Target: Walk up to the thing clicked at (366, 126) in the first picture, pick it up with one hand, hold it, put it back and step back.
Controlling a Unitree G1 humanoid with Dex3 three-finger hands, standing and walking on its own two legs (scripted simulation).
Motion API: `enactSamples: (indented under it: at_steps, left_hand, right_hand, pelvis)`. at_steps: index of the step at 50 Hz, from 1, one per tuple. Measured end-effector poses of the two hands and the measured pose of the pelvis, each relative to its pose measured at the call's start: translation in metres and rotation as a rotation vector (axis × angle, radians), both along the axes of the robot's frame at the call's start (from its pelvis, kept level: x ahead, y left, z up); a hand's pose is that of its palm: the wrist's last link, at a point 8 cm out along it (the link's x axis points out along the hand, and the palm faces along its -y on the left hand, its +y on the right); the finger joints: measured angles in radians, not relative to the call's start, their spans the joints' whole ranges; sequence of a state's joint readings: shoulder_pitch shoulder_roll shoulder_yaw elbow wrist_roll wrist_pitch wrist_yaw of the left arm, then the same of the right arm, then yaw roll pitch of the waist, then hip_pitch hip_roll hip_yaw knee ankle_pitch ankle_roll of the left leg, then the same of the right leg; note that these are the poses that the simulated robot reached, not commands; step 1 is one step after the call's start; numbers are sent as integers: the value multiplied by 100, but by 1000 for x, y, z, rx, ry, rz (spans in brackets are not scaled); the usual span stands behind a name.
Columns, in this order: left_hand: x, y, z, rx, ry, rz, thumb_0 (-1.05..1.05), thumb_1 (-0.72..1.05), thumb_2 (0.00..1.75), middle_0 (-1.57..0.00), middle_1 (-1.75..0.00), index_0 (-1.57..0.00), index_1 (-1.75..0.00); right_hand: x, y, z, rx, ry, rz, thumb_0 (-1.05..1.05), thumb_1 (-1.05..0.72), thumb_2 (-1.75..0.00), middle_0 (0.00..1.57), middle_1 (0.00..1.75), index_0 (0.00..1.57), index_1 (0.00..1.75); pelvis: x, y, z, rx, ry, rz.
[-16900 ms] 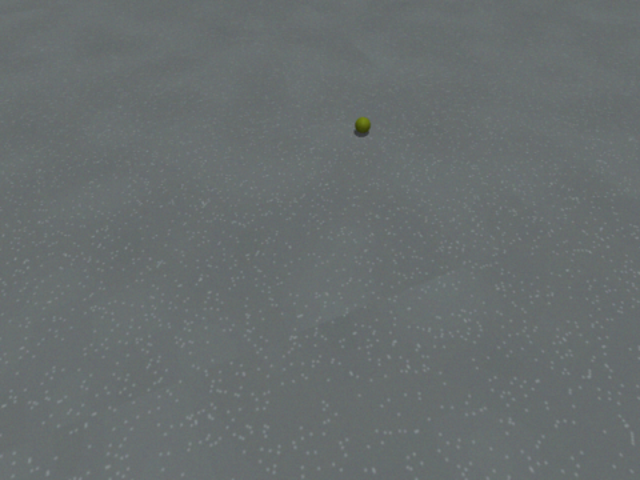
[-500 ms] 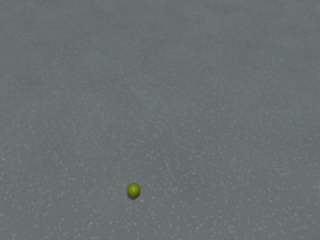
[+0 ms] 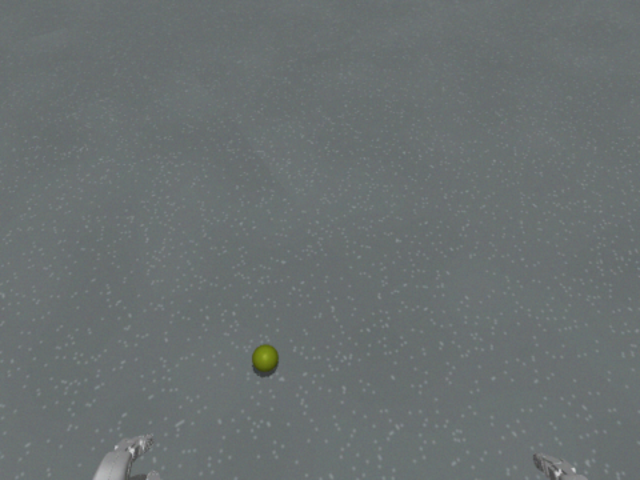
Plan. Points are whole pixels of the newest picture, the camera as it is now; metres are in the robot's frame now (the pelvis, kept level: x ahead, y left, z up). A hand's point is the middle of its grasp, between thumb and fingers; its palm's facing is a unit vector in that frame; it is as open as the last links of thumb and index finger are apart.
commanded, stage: rise first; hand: left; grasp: from above
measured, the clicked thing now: (265, 358) +0.49 +0.21 -0.73
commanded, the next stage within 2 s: none
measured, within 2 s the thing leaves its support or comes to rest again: neither
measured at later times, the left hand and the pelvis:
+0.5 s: hand (168, 465) +0.15 +0.26 -0.20, palm faces -0.11 -0.91 -0.41, open 13.8 cm; pelvis +0.00 +0.01 -0.06, yaw -1 degrees
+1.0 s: hand (172, 474) +0.15 +0.27 -0.26, palm faces -0.27 -0.81 -0.53, open 14.1 cm; pelvis -0.01 +0.01 -0.13, yaw +0 degrees
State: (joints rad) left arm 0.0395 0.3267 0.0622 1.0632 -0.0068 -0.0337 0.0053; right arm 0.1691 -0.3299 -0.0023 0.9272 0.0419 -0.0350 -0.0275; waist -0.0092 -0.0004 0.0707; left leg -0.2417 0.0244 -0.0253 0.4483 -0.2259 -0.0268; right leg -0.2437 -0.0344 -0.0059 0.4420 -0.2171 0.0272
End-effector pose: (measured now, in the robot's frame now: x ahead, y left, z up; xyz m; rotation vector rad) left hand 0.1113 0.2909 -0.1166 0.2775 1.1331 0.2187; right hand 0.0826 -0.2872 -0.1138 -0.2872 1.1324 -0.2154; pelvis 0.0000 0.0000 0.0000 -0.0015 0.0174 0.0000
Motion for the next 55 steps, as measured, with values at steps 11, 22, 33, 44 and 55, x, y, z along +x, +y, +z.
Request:
enactSamples:
  at_steps: [11,22,33,44,55]
  left_hand:
    - [53,4,-9,40,-36,-106,1,14,95,-10,-90,-12,-89]
    - [39,8,-42,70,13,-129,0,-43,99,-8,-105,-8,-105]
    - [33,9,-57,116,11,-194,0,-54,100,-8,-107,-7,-108]
    - [29,7,-71,157,13,-230,0,-53,97,-8,-108,-8,-108]
    - [69,20,-143,319,-27,-473,0,-53,95,-8,-109,-9,-108]
  right_hand:
    - [1,32,-14,57,-87,-38,1,-95,-91,20,30,20,30]
    - [45,40,-27,40,-228,32,1,-91,-90,20,30,20,30]
    - [79,49,-40,26,-321,83,1,-92,-91,20,30,20,30]
    - [83,55,-63,42,-356,100,1,-92,-91,20,30,20,30]
    - [71,38,-132,14,-345,150,1,-91,-91,20,30,20,30]
  pelvis:
    - [0,5,-19,-6,105,-15]
    - [4,12,-50,-15,196,-12]
    - [5,14,-76,-31,257,-3]
    - [-1,12,-101,-38,315,0]
    - [-26,7,-166,-29,433,2]
